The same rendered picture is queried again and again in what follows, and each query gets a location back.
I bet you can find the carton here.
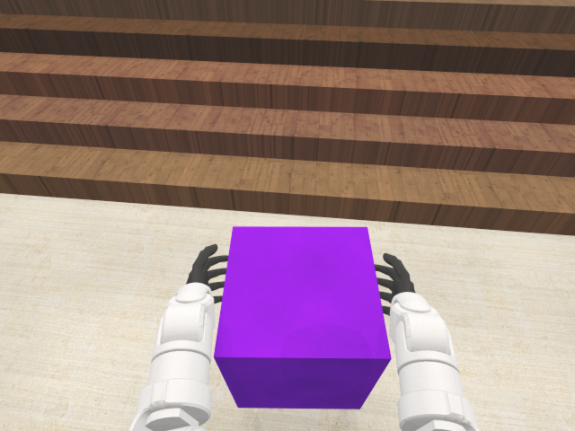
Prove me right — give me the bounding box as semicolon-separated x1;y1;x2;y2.
214;226;392;409

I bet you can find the right robot forearm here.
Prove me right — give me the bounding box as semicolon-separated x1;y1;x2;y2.
389;292;480;431

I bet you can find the left robot forearm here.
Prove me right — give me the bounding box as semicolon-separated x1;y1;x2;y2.
129;283;216;431

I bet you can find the robot right hand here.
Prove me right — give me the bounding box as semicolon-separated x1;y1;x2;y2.
375;253;416;316

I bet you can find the robot left hand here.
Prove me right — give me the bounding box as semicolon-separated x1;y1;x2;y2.
186;244;228;303

